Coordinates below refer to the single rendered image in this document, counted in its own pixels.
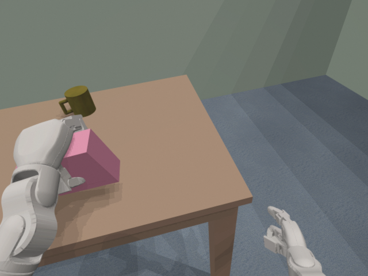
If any left robot forearm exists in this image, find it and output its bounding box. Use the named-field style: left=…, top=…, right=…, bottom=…
left=0, top=164, right=60, bottom=276

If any table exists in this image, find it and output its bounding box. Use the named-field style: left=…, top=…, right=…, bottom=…
left=0, top=75, right=253, bottom=276

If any right robot forearm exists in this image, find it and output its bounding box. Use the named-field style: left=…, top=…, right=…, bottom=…
left=286, top=246, right=326, bottom=276

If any left robot hand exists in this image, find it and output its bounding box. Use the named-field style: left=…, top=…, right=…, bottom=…
left=13, top=114, right=88, bottom=194

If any right robot hand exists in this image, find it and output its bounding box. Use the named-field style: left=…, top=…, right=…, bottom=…
left=263, top=206, right=307, bottom=257

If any sponge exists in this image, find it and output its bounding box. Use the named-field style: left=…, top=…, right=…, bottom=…
left=16, top=129, right=120, bottom=196

